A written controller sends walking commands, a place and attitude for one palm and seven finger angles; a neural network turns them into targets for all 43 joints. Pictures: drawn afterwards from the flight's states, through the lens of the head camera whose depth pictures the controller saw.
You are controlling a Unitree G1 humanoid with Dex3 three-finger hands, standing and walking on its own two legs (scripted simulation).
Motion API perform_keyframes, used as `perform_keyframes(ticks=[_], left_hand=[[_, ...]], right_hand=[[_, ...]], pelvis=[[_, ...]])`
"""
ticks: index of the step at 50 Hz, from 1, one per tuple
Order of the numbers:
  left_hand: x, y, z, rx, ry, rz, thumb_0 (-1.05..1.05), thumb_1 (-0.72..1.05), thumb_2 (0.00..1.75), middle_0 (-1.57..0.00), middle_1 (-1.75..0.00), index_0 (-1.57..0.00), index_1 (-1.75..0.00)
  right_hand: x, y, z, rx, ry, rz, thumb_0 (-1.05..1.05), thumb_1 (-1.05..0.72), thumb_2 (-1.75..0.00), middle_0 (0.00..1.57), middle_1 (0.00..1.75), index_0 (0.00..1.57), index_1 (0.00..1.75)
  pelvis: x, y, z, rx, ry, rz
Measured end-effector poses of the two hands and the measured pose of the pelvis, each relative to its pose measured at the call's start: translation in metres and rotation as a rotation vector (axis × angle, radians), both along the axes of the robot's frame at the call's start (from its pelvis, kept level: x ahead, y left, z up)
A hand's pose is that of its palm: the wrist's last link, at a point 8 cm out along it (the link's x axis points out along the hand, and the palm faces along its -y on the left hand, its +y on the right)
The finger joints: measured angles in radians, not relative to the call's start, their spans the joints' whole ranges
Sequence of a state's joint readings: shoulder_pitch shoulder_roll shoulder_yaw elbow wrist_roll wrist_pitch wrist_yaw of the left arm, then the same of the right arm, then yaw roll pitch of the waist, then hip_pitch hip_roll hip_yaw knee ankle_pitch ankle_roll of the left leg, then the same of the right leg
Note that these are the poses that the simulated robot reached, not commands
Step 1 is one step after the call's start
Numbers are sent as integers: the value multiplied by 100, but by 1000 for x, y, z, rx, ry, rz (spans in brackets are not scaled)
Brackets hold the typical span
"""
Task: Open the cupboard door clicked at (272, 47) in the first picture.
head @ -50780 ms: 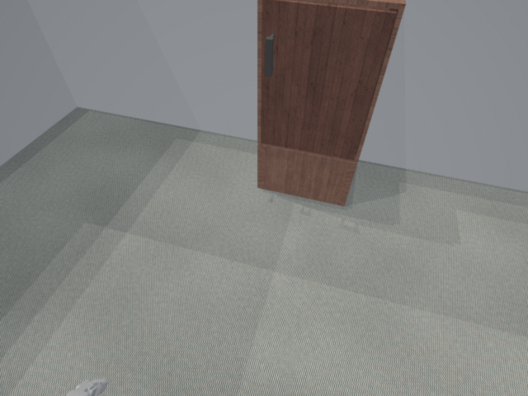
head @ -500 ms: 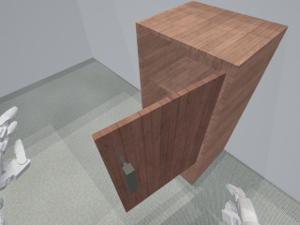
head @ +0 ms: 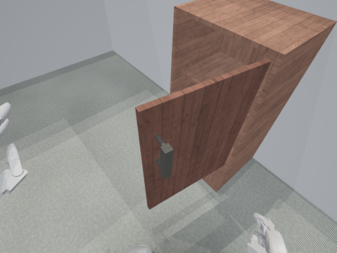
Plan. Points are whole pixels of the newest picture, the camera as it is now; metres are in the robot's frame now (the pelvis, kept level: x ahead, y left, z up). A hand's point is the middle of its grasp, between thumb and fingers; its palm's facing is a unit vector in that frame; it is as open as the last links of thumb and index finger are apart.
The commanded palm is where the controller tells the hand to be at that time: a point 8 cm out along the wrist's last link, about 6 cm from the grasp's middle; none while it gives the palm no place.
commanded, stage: step back with the hand held close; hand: left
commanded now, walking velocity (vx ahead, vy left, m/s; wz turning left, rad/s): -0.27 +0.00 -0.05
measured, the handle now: (162, 156) +0.36 +0.04 +0.00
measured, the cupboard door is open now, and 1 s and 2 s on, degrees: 81 81 81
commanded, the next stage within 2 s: stop stepping back and stand still in 0.20 s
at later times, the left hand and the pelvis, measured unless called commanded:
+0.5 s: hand out of the picture +0.12 +0.27 +0.20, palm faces +0.34 -0.86 -0.39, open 7.4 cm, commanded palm +0.05 +0.32 +0.19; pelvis -0.10 +0.02 +0.02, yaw -3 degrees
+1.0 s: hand out of the picture +0.09 +0.23 +0.18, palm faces +0.31 -0.85 -0.42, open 7.4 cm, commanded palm +0.03 +0.29 +0.19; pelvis -0.14 +0.00 +0.01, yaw -6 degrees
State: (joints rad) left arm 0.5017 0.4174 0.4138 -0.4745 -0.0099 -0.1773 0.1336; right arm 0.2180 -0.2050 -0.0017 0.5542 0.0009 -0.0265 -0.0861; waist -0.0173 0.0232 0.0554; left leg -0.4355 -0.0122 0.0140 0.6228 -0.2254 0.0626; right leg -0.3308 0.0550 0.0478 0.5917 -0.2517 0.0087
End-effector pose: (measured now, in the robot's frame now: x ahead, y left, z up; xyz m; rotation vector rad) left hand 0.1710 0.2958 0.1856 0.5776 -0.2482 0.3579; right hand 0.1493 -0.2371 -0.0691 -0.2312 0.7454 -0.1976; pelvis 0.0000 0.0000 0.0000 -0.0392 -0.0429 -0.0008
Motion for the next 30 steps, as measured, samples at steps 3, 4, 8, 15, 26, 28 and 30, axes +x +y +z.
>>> perform_keyframes(ticks=[3,4,8,15,26,28,30], left_hand=[[-25,2,2,-4,-24,22,1,89,90,-21,-30,-22,-31],[-33,3,3,-8,-32,26,1,89,90,-21,-30,-22,-31],[-56,16,3,-26,-52,37,1,89,90,-21,-30,-22,-31],[-68,48,5,-32,-100,57,1,89,90,-21,-30,-22,-31],[-92,9,23,-72,-79,-118,1,89,90,-21,-30,-21,-31],[-99,4,23,-39,-43,-117,1,89,90,-21,-30,-21,-31],[-108,-2,20,6,-6,-116,1,89,90,-21,-30,-21,-31]], right_hand=[[-11,4,-7,0,36,38,1,-90,-90,20,30,21,30],[-15,5,-8,-3,51,44,1,-90,-90,20,30,21,30],[-30,12,-5,-30,88,47,2,-90,-90,20,30,21,30],[-48,40,5,-34,26,60,2,-91,-90,20,30,20,30],[-106,51,30,45,-52,31,1,-90,-90,20,30,21,30],[-117,43,27,53,-50,21,1,-90,-90,20,30,21,30],[-128,32,19,57,-49,12,1,-90,-90,20,30,21,30]], pelvis=[[-12,0,-2,4,7,35],[-16,2,-2,7,9,32],[-27,14,-1,20,27,19],[-63,30,3,-8,29,12],[-105,22,20,-20,74,-54],[-113,16,19,4,86,-56],[-123,10,12,43,95,-76]])
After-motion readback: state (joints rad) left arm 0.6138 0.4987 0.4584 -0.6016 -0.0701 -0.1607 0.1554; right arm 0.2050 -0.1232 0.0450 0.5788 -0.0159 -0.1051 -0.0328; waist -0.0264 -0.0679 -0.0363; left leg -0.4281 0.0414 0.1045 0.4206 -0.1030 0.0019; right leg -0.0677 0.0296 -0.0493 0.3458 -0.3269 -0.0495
